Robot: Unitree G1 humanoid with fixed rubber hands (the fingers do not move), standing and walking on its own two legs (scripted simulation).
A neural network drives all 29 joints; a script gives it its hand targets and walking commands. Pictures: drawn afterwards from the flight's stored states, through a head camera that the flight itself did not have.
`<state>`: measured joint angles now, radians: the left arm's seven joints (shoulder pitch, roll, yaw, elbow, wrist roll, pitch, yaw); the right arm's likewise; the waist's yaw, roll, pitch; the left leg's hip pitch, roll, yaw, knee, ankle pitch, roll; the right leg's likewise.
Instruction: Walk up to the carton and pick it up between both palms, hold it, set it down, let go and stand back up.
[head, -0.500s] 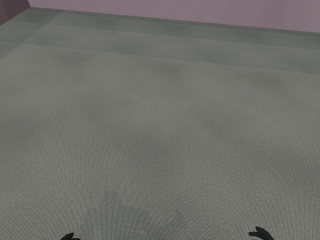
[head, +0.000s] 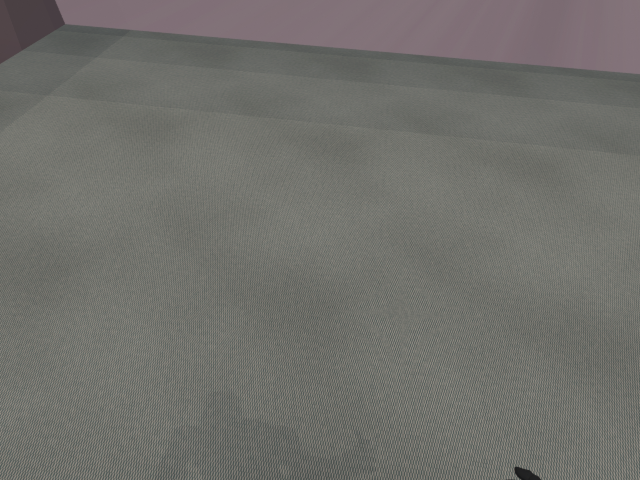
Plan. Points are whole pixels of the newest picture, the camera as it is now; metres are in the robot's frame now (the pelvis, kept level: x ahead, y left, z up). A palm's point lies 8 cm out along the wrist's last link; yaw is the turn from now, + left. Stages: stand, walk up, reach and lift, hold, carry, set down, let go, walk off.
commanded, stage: stand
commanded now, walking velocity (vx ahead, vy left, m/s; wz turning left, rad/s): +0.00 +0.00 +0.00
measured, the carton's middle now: out of the picture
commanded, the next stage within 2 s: walk up in 0.08 s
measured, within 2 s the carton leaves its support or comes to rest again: neither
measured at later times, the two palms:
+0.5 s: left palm out of the picture +0.09 +0.25 -0.11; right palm out of the picture +0.07 -0.31 -0.11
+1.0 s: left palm (259, 476) +0.16 +0.09 -0.11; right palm out of the picture -0.15 -0.43 -0.08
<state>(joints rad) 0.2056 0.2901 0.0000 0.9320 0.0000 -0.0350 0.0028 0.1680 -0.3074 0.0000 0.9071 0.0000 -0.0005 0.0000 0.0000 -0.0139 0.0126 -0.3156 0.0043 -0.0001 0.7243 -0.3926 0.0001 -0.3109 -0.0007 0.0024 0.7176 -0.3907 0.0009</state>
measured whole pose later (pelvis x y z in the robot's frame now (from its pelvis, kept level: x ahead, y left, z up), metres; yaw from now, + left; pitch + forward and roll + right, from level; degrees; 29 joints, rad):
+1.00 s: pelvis -0.06 -0.12 +0.01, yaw -23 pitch -1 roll -1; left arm 0.16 0.38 0.02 0.67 0.02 0.09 -0.10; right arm 0.25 -0.38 0.00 0.89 0.00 0.00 -0.03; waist 0.00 -0.06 0.15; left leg -0.34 0.01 0.16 0.63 -0.28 0.06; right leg -0.41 0.25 0.09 0.62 -0.18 0.07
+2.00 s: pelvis -0.13 -0.24 +0.00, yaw -47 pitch -3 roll +0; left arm 0.21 0.39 0.02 0.67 0.03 0.09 -0.12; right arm 0.28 -0.40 0.00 0.82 0.00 -0.05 -0.04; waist 0.02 -0.17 0.15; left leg -0.28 0.06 0.28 0.67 -0.33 0.09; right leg -0.44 0.00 0.09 0.87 -0.35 -0.03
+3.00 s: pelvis -0.25 -0.46 +0.00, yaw -66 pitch -6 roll +1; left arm 0.20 0.42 0.05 0.70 0.03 0.09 -0.13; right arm 0.29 -0.42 0.00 0.88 0.00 -0.03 -0.06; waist 0.00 -0.14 0.14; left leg -0.17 0.18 0.23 0.65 -0.36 -0.01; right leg -0.48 -0.07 0.09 1.12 -0.35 0.08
